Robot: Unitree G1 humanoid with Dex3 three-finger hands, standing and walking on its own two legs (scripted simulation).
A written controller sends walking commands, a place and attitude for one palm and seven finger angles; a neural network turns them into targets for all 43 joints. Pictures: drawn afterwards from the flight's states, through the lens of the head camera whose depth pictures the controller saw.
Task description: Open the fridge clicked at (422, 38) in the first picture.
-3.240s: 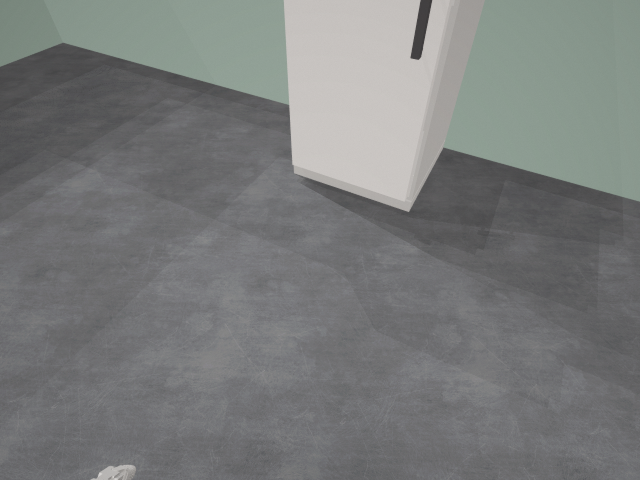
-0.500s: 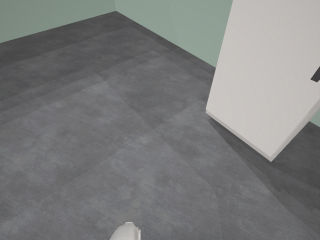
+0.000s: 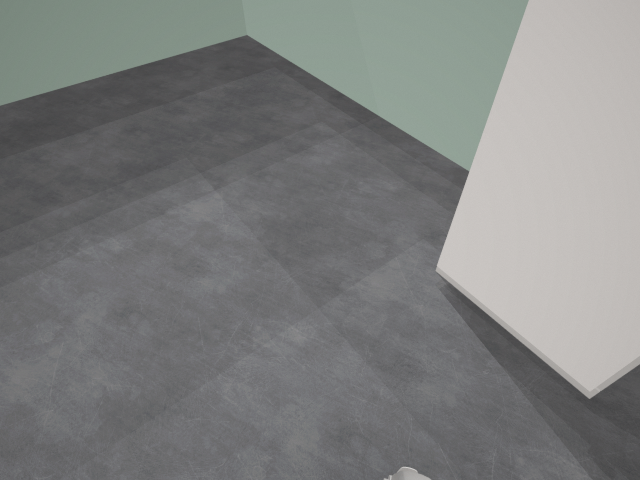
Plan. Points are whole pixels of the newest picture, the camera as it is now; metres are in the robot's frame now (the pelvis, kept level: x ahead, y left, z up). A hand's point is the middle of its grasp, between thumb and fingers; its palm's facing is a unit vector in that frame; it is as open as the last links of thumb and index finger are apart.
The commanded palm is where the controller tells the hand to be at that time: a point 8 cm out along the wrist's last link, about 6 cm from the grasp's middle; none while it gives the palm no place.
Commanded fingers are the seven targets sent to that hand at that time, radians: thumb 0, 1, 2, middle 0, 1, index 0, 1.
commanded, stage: walk to a spot facing it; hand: right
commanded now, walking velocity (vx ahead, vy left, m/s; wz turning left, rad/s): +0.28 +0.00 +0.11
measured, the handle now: out of the picture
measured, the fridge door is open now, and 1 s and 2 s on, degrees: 0 0 0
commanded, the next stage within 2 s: turn to face it in 0.02 s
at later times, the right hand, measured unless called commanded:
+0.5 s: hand (472, 420) +0.25 -0.21 -0.16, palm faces +0.13 +0.97 -0.18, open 7.4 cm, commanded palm none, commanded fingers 0.00 -0.90 -0.90 0.20 0.30 0.20 0.30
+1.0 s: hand out of the picture +0.12 -0.24 -0.19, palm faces +0.48 +0.84 -0.25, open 7.4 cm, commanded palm none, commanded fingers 0.00 -0.90 -0.90 0.20 0.30 0.20 0.30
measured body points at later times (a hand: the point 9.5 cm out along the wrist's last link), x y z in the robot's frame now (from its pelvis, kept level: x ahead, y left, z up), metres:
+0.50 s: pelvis +0.16 -0.02 +0.00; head +0.18 -0.03 +0.45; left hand +0.15 +0.20 -0.15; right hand +0.25 -0.26 -0.14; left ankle +0.22 +0.10 -0.70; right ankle +0.14 -0.12 -0.74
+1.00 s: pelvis +0.18 -0.03 -0.02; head +0.21 -0.07 +0.43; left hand +0.43 +0.16 -0.13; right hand +0.09 -0.28 -0.17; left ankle +0.23 +0.10 -0.73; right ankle +0.14 -0.13 -0.74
